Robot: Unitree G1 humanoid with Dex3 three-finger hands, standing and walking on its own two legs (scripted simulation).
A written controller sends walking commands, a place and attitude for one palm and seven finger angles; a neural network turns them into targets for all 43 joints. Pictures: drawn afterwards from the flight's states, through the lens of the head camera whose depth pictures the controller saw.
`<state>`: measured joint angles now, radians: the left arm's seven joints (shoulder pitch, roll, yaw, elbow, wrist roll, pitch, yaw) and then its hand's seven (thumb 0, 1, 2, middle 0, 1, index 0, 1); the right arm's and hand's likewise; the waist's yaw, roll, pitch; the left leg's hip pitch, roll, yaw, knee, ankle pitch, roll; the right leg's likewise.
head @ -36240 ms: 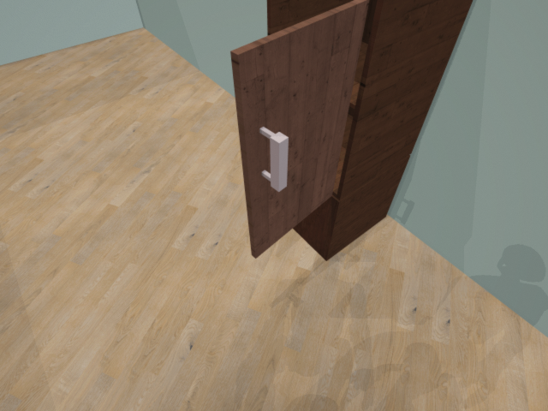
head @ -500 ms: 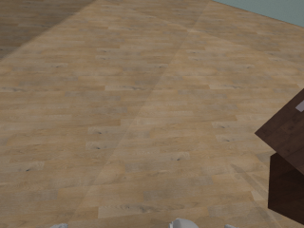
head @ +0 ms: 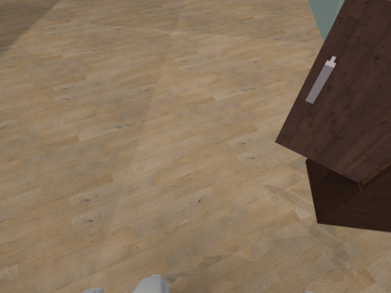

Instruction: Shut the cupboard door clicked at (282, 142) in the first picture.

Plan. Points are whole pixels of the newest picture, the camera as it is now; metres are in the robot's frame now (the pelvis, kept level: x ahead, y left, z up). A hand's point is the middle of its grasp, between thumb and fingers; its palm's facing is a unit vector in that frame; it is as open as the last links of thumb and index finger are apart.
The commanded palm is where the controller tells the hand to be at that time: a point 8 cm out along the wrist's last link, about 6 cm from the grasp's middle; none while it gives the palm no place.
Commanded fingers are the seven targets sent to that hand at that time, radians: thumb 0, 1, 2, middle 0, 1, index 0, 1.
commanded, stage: turn to face it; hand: left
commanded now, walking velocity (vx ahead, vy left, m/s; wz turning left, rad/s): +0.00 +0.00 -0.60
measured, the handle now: (321, 79) +0.70 -0.33 +0.03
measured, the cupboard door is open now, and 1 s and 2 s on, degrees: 63 63 63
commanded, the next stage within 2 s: take the last steps up to it in 0.80 s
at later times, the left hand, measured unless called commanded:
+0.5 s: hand (118, 270) +0.18 +0.19 -0.16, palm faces -0.30 -0.93 -0.23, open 7.4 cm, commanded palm none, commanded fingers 0.00 0.90 0.90 -0.20 -0.30 -0.20 -0.30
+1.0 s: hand (135, 284) +0.16 +0.15 -0.18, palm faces -0.41 -0.90 -0.17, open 7.4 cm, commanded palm none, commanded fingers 0.00 0.90 0.90 -0.20 -0.30 -0.20 -0.30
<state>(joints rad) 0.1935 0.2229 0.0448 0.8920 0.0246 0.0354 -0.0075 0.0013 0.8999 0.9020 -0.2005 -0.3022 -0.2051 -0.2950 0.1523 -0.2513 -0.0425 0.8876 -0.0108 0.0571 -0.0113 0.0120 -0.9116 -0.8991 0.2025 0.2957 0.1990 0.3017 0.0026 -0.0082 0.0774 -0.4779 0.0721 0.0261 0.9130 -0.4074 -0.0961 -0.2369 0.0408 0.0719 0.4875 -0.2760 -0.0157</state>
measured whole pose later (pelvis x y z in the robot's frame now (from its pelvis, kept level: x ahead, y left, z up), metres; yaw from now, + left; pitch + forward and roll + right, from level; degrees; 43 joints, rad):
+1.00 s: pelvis +0.03 +0.01 -0.01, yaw -28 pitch +1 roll -1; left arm 0.24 0.21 0.06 0.98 0.02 0.05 0.00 0.00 0.90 0.90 -0.20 -0.30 -0.20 -0.29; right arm 0.22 -0.19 -0.02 0.95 -0.03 0.01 -0.02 0.01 -0.91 -0.90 0.20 0.30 0.20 0.30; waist 0.00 -0.04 0.02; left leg -0.29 0.05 0.06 0.57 -0.29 0.00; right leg -0.30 0.04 0.04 0.65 -0.41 -0.01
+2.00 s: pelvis +0.21 -0.23 +0.00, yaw -31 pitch +0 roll -1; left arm 0.24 0.16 0.03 1.09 0.01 0.01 0.02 0.00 0.91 0.90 -0.20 -0.30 -0.20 -0.29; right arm 0.18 -0.16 -0.01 1.01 -0.02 -0.03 -0.05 -0.01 -0.94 -0.90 0.21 0.30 0.20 0.30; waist 0.01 -0.03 0.08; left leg -0.26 0.03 0.12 0.48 -0.22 0.05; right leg -0.34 -0.04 -0.04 0.83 -0.42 0.01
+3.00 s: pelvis +0.20 -0.19 +0.00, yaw -34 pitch -1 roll +0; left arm 0.29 0.18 -0.01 0.98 0.02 0.02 0.03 0.00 0.90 0.90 -0.20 -0.30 -0.20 -0.29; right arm 0.34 -0.19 -0.01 0.99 -0.02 0.01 -0.01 0.01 -0.92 -0.90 0.20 0.30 0.20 0.30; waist 0.00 -0.01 0.01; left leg -0.21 -0.05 0.13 0.46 -0.24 0.09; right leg -0.28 -0.04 0.02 0.50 -0.20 0.02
